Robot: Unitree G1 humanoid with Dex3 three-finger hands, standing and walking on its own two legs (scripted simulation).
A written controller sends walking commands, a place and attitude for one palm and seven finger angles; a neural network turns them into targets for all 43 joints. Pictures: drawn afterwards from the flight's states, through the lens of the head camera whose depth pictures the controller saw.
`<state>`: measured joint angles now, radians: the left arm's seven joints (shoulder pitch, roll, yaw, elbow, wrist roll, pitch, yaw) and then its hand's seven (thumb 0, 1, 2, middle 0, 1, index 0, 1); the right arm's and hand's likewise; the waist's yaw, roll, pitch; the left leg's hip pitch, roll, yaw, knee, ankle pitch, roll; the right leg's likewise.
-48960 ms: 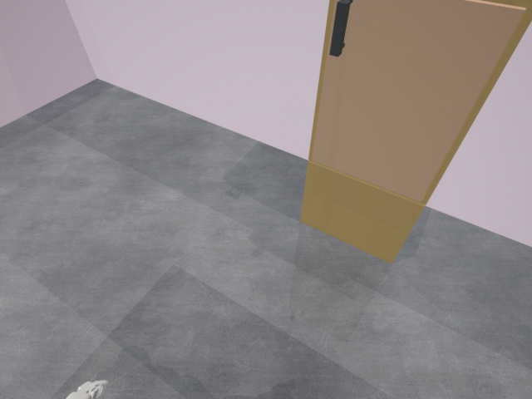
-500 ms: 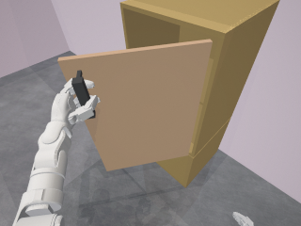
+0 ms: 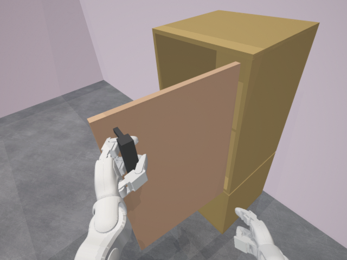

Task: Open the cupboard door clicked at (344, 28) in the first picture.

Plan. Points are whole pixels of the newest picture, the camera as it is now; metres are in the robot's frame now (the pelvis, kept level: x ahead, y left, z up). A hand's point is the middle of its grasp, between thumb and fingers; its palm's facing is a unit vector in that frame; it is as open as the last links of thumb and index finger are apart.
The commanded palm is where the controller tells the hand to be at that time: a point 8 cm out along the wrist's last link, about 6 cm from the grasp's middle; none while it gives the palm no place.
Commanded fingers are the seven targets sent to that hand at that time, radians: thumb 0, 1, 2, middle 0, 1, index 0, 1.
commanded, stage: open thumb and fingers to let go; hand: left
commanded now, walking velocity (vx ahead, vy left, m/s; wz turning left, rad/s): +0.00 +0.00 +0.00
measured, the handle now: (127, 156) +0.29 +0.12 +0.16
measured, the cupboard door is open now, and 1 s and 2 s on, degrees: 84 82 85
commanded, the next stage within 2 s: slide the hand sideways off the handle in 0.92 s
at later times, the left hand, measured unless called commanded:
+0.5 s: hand (140, 166) +0.26 +0.09 +0.16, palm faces +0.34 -0.94 +0.03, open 10.2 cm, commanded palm +0.21 +0.12 +0.15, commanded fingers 0.00 -0.50 0.30 -0.30 -1.20 -0.30 -1.20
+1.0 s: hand (136, 168) +0.26 +0.09 +0.16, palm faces +0.25 -0.97 +0.03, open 14.6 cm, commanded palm +0.20 +0.12 +0.15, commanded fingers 0.00 -0.50 0.30 -0.15 -0.30 -0.15 -0.30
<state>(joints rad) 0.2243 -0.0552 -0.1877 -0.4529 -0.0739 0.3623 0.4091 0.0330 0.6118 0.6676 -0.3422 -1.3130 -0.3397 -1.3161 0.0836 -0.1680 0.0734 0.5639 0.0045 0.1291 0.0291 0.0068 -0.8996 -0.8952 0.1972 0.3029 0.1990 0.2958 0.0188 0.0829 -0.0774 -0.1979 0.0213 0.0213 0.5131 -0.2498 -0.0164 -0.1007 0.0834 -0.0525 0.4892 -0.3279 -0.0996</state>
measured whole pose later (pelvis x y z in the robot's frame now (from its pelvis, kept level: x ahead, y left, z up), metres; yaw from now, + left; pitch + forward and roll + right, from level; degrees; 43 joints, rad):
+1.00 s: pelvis -0.01 +0.03 +0.00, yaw +1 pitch -5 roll +0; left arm 0.09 -0.06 -0.32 -0.37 -0.02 0.34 0.49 -0.01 -0.50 0.30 -0.37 -0.71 -0.39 -0.66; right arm 0.06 -0.17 0.05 0.64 -0.01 0.10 0.05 0.01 -0.90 -0.90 0.20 0.30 0.20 0.30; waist 0.04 0.07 -0.01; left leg -0.23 -0.03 -0.02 0.59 -0.28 0.02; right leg -0.12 0.05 -0.06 0.54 -0.35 -0.06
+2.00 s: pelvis +0.00 +0.02 +0.00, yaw -1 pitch -3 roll +0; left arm 0.55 0.18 -0.07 -0.67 -0.18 0.20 -0.03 -0.01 -0.50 0.30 -0.21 -0.33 -0.19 -0.32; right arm 0.18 -0.22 0.07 0.46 0.04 0.06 -0.01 0.01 -0.90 -0.90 0.20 0.30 0.20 0.30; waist 0.04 0.07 -0.05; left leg -0.23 -0.01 0.00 0.57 -0.28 0.01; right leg -0.13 0.07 -0.03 0.53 -0.35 -0.07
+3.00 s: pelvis -0.01 +0.06 +0.00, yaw +0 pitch -3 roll -2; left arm 0.56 0.29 0.15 -0.59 -0.11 0.01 0.04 -0.01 -0.28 0.39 -0.16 -0.30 -0.16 -0.30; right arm 0.20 -0.21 0.08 0.54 0.02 -0.15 -0.07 0.01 -0.90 -0.90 0.20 0.30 0.20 0.30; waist 0.06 0.05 0.00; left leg -0.25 -0.03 0.00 0.55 -0.25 0.05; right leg -0.13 0.04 -0.04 0.48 -0.30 -0.03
